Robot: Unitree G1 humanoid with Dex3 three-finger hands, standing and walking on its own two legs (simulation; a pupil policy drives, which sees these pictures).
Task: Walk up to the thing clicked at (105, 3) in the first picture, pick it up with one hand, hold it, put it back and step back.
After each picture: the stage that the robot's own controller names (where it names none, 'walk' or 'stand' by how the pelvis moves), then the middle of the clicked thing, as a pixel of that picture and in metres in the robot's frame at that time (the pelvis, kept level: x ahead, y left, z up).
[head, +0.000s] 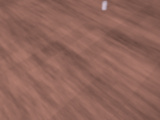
stand; (104, 5) +2.26 -0.34 -0.72
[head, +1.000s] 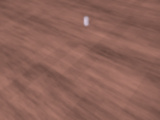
walk; (86, 21) +2.15 +0.11 -0.69
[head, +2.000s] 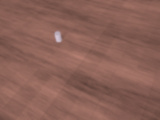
walk; (58, 36) +1.47 +0.40 -0.72
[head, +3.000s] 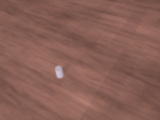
walk; (59, 71) +0.99 +0.31 -0.72
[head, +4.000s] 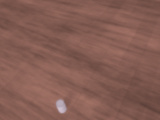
walk; (61, 106) +0.61 +0.26 -0.72
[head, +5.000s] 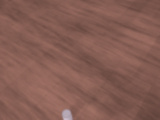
stand; (67, 116) +0.48 +0.18 -0.71
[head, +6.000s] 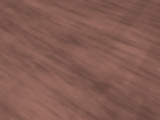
stand; out of the picture +0.43 +0.16 -0.72
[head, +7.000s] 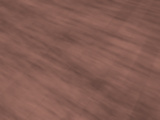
stand; out of the picture +0.42 +0.19 -0.73
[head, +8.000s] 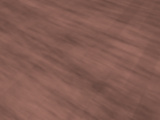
stand; out of the picture +0.42 +0.18 -0.73
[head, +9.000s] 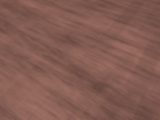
stand; out of the picture +0.41 +0.18 -0.73
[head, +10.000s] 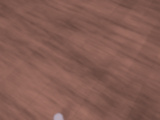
go down; out of the picture +0.42 +0.17 -0.72
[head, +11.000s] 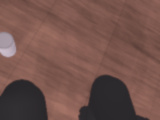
go down; (6, 45) +0.49 +0.25 -0.28
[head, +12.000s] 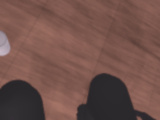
close in; out of the picture +0.48 +0.26 -0.28
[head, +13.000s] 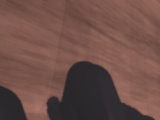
close in; out of the picture +0.46 +0.30 -0.22
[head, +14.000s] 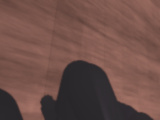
lift; out of the picture +0.44 +0.29 -0.23
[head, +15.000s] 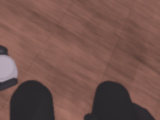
lift; (4, 70) +0.34 +0.26 -0.08
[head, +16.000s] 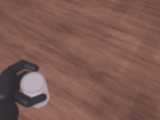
hold; (36, 90) +0.32 +0.15 +0.05
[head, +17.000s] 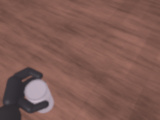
hold; (40, 97) +0.30 +0.15 +0.01
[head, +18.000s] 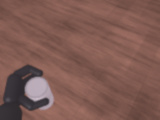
hold; (40, 94) +0.31 +0.15 +0.01
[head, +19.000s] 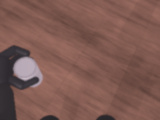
crouch; (29, 73) +0.39 +0.17 -0.05
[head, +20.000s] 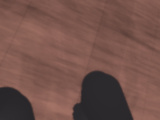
lower; out of the picture +0.47 +0.28 -0.12
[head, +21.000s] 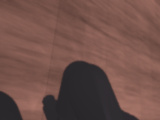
lower; out of the picture +0.43 +0.30 -0.23
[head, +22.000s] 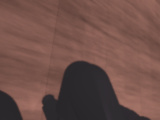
lower; out of the picture +0.43 +0.31 -0.22
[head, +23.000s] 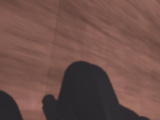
lower; out of the picture +0.44 +0.31 -0.22
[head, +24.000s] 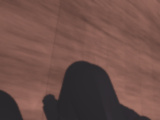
lower; out of the picture +0.44 +0.31 -0.22
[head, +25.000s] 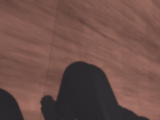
open; out of the picture +0.43 +0.28 -0.23
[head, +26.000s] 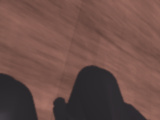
stand; out of the picture +0.44 +0.26 -0.25
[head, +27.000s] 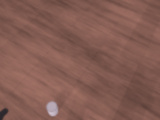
stand; (52, 108) +0.41 +0.16 -0.59
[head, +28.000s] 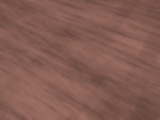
stand; out of the picture +0.40 +0.16 -0.67
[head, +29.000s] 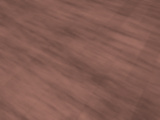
stand; out of the picture +0.39 +0.15 -0.67
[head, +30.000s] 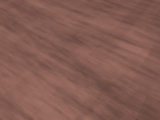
stand; out of the picture +0.41 +0.14 -0.72
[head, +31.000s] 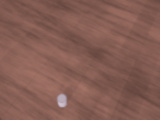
walk; (62, 100) +0.49 +0.12 -0.70
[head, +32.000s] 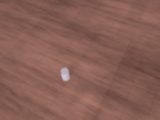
walk; (65, 74) +0.78 +0.20 -0.69
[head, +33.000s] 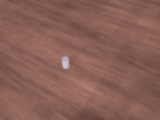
stand; (65, 62) +1.04 +0.20 -0.71
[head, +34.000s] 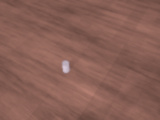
stand; (65, 66) +1.04 +0.18 -0.73
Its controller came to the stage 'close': yes
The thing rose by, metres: 0.71
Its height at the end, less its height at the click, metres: +0.00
